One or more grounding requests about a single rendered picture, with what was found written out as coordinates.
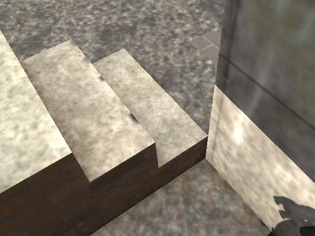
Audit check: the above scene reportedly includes stairs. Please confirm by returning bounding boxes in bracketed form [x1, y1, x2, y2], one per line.
[0, 30, 209, 236]

